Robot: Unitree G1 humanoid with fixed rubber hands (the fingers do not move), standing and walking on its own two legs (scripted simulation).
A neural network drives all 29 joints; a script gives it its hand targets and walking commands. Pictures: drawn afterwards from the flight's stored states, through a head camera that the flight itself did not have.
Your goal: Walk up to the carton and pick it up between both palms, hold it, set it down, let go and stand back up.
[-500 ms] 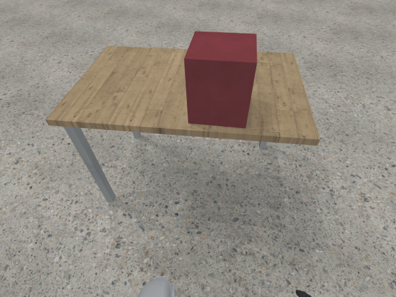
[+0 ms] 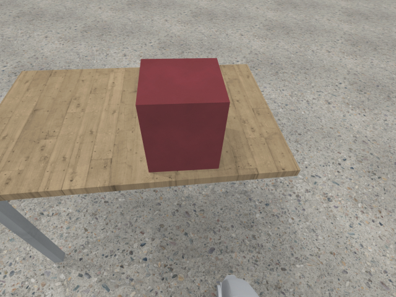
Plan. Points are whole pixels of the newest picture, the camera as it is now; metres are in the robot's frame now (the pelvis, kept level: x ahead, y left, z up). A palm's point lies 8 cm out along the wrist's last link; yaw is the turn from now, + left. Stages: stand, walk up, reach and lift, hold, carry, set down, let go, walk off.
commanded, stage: walk up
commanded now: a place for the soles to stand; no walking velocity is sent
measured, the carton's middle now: (181, 116) +0.59 +0.01 +0.01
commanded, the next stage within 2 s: none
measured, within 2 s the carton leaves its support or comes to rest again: neither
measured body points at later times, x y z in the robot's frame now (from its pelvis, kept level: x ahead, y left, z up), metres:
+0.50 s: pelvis +0.11 +0.02 -0.01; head +0.16 +0.03 +0.43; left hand +0.19 +0.27 -0.15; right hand +0.19 -0.22 -0.15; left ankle +0.15 +0.16 -0.73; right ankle +0.15 -0.11 -0.73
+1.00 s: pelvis +0.10 +0.03 +0.00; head +0.09 +0.02 +0.45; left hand +0.16 +0.26 -0.14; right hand +0.15 -0.22 -0.14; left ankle +0.15 +0.16 -0.73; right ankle +0.09 -0.09 -0.73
